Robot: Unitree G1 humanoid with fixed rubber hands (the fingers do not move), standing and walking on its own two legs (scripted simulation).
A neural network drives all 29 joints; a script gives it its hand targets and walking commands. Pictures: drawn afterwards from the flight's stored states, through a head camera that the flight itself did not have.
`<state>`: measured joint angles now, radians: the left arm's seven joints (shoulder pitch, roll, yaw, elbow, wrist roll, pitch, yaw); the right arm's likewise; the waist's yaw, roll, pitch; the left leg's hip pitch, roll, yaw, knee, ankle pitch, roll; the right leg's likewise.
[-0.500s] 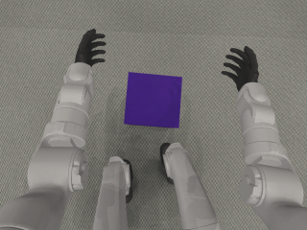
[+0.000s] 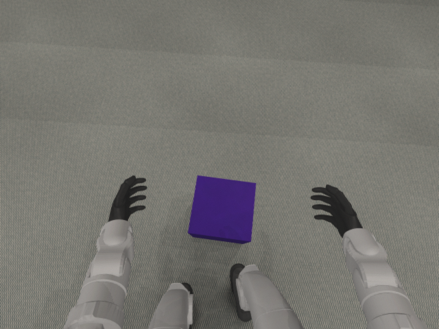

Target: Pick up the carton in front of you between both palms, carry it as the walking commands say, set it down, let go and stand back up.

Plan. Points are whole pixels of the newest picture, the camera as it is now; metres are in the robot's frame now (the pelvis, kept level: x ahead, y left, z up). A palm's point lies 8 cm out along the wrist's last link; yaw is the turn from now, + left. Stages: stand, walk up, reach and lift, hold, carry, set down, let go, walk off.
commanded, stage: let go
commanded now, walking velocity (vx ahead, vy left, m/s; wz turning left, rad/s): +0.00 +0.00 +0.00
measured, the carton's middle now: (222, 212) +0.38 -0.04 -0.61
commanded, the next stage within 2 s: stand in 0.84 s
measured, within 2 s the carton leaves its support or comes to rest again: neither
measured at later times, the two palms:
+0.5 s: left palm (33, 289) +0.21 +0.28 -0.02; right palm (338, 262) +0.20 -0.19 -0.02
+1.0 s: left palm (32, 306) +0.19 +0.28 -0.03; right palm (369, 267) +0.18 -0.24 -0.03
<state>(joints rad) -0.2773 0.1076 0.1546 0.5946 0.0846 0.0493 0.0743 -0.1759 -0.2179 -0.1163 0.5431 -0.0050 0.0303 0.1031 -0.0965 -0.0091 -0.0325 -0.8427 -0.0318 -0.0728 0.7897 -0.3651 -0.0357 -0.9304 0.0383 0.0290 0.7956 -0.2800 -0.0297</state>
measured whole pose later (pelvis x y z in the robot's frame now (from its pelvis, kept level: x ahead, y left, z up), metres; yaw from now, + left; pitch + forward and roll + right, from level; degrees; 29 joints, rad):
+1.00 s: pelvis +0.03 +0.02 +0.04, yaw -1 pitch -1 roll +0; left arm 0.20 0.26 0.03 0.62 0.05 0.04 0.01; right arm 0.20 -0.29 -0.05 0.55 -0.04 0.09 -0.01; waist -0.01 0.04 0.03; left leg -0.14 -0.02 -0.06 0.51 -0.34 0.00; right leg -0.22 0.03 0.04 0.51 -0.26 0.00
